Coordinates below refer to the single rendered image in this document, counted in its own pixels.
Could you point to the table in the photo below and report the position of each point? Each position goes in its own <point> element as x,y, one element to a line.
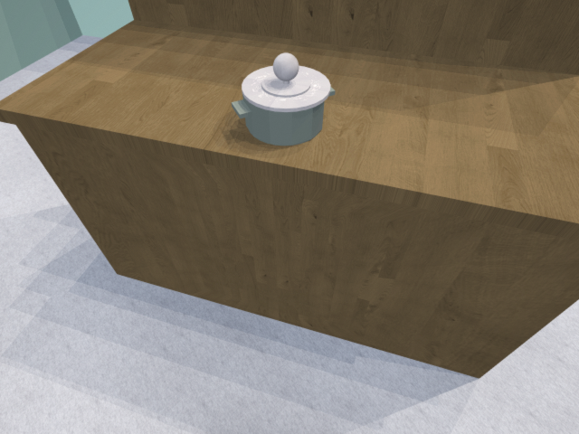
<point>434,216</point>

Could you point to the pot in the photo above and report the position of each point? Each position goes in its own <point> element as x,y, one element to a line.
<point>281,128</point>

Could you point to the lid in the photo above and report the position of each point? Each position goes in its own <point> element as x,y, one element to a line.
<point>307,90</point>

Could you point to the knob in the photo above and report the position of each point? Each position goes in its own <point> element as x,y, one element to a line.
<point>286,66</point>

